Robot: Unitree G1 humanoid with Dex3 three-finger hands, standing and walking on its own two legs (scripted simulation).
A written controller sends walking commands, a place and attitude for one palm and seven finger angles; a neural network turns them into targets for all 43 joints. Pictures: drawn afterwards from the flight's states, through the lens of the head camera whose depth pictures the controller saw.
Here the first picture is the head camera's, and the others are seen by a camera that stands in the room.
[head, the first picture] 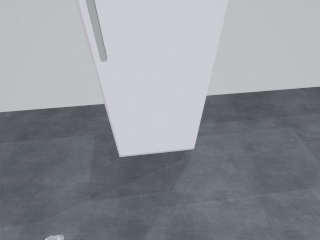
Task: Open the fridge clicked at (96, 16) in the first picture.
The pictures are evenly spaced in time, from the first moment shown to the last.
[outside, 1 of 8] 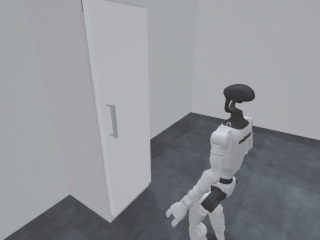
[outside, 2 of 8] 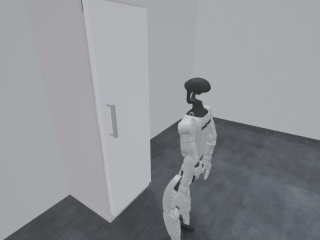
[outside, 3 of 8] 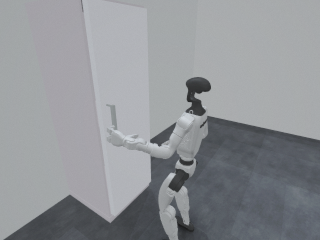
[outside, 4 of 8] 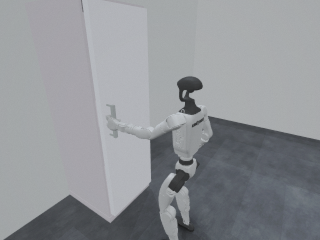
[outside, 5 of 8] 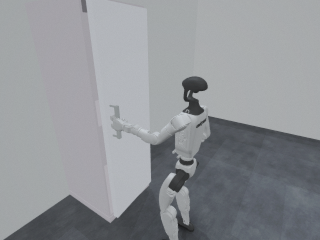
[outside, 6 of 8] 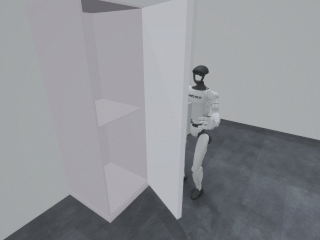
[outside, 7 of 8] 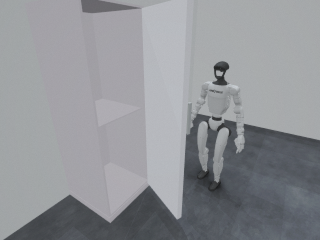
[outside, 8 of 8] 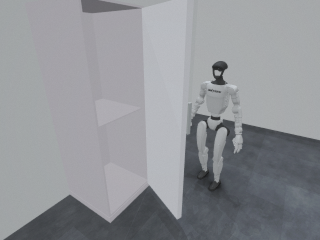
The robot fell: no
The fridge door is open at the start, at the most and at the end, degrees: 0 68 66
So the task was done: yes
